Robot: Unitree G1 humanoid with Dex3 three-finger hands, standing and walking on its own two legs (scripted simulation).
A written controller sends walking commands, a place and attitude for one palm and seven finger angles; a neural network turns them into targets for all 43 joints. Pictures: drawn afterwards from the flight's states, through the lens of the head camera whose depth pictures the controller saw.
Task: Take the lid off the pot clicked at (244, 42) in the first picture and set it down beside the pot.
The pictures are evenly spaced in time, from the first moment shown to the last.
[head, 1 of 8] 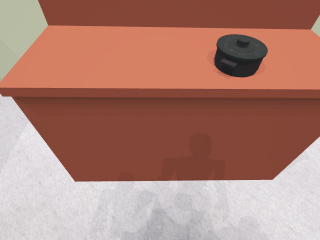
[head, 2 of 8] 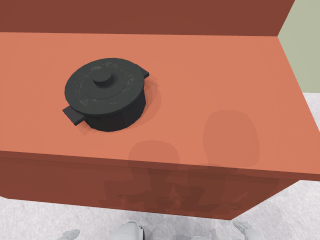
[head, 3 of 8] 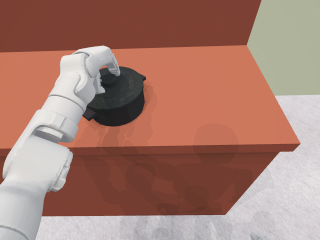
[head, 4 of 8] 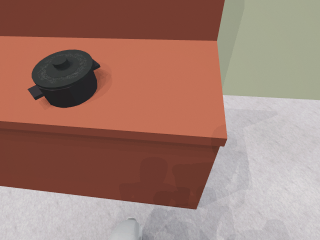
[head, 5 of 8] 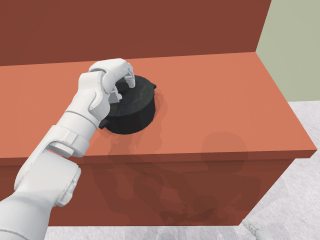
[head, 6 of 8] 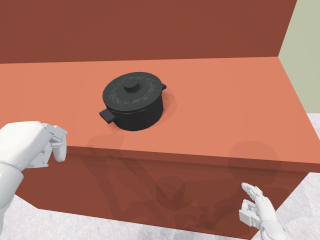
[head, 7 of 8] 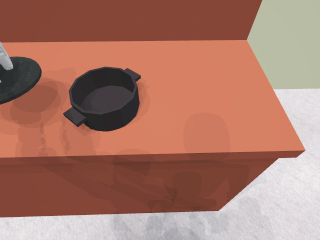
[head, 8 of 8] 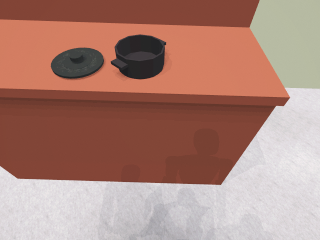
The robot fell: no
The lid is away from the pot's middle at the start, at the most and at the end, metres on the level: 0.00 0.24 0.23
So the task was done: yes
